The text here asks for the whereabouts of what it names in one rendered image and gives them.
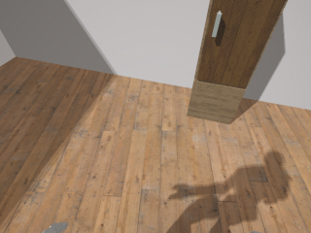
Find handle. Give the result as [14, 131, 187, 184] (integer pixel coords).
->
[212, 11, 222, 38]

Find cupboard door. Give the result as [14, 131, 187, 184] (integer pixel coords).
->
[197, 0, 285, 87]

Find robot left hand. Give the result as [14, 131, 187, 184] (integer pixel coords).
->
[43, 222, 68, 233]

